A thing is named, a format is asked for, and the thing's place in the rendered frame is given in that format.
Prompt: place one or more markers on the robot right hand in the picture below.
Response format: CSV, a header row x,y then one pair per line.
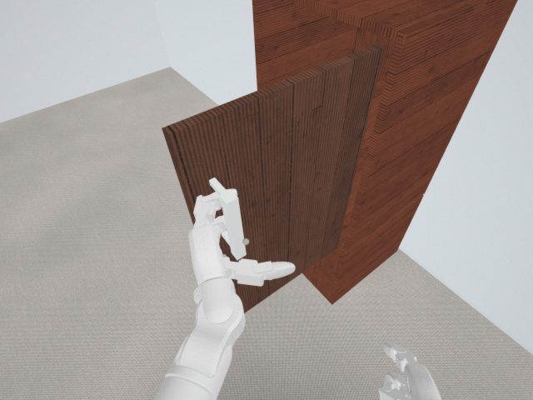
x,y
417,384

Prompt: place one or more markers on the robot left hand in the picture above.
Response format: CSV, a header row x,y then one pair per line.
x,y
207,259

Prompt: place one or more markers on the left robot forearm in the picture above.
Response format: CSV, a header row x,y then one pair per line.
x,y
198,370

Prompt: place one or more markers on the handle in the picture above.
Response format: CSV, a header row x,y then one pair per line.
x,y
233,220

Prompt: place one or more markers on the cupboard door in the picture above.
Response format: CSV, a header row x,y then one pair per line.
x,y
291,152

